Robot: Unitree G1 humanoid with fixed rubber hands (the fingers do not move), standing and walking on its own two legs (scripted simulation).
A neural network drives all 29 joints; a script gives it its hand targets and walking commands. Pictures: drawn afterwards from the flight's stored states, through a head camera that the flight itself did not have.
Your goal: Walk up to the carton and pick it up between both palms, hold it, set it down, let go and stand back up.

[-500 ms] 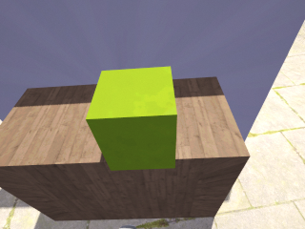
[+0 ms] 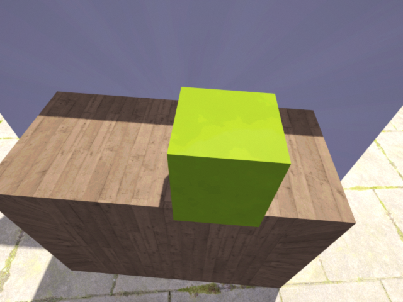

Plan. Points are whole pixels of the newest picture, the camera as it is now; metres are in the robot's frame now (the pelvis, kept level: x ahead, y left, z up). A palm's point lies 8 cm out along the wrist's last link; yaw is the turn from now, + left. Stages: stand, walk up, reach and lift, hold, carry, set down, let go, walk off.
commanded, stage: walk up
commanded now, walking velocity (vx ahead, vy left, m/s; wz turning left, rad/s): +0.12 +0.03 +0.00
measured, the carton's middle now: (221, 160) +0.43 +0.01 +0.03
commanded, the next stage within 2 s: stand in 0.62 s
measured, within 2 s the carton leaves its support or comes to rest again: neither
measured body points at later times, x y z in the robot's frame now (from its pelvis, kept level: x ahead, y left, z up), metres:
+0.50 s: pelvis +0.04 +0.03 +0.00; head +0.05 +0.03 +0.45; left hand +0.06 +0.24 -0.16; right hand +0.01 -0.18 -0.16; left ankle -0.01 +0.12 -0.74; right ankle +0.03 -0.09 -0.74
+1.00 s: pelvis +0.02 +0.03 -0.02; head +0.07 +0.04 +0.43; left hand +0.09 +0.27 -0.18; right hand +0.08 -0.20 -0.17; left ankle -0.01 +0.12 -0.74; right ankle +0.03 -0.09 -0.74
